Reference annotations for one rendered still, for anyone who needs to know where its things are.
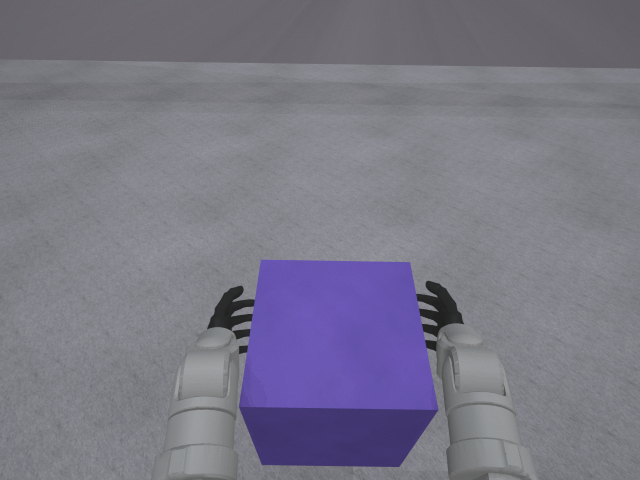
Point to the left robot forearm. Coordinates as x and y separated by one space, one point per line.
199 438

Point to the robot left hand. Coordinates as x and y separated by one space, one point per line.
225 308

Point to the carton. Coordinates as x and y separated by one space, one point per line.
337 371

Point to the robot right hand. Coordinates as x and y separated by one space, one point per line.
447 311

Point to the right robot forearm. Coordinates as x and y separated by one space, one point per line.
485 442

